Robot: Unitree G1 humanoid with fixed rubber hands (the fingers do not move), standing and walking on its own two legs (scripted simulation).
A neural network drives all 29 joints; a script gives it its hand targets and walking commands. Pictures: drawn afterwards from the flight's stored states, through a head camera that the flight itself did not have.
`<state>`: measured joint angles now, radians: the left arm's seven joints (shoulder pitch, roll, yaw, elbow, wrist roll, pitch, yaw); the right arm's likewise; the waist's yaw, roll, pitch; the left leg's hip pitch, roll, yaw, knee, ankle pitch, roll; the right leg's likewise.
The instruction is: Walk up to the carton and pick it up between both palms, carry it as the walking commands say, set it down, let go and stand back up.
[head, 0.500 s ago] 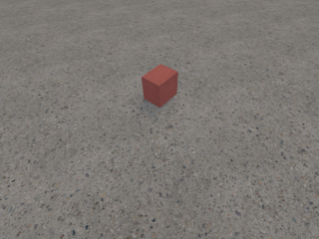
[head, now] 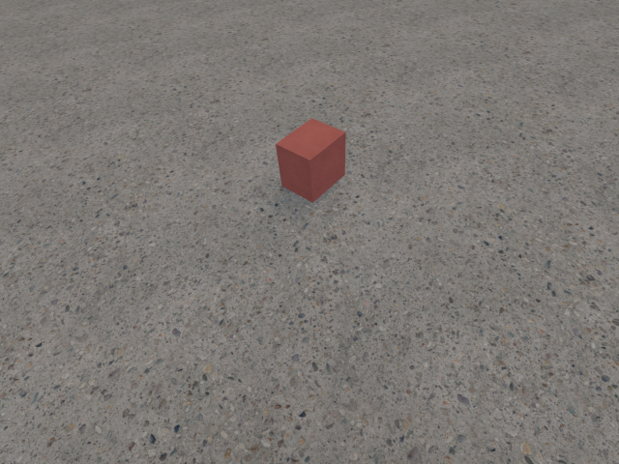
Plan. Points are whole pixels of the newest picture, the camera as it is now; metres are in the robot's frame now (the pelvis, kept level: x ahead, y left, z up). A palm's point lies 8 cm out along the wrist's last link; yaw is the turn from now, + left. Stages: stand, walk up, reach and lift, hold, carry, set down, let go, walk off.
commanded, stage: walk up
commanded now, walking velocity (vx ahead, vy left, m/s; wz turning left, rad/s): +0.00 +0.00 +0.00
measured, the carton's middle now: (312, 160) +1.52 +0.04 -0.65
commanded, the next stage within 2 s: none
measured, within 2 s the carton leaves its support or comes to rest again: neither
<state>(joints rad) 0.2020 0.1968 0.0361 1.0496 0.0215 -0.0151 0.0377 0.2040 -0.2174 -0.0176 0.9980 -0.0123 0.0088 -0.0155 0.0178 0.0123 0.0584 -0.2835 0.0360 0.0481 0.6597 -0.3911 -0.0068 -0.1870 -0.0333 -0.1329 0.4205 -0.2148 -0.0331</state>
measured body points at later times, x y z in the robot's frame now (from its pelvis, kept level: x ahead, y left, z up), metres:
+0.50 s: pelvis -0.02 +0.00 +0.00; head -0.01 -0.01 +0.45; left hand +0.02 +0.25 -0.14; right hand +0.03 -0.24 -0.15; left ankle -0.02 +0.13 -0.72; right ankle -0.02 -0.09 -0.74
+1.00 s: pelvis -0.04 +0.01 +0.00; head -0.03 -0.01 +0.45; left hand +0.01 +0.26 -0.14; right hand +0.00 -0.24 -0.15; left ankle -0.03 +0.13 -0.73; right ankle -0.05 -0.09 -0.74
